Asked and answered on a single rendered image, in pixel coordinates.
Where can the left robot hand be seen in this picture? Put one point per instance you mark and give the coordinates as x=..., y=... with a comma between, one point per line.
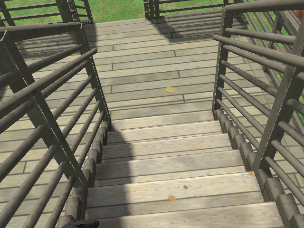
x=86, y=223

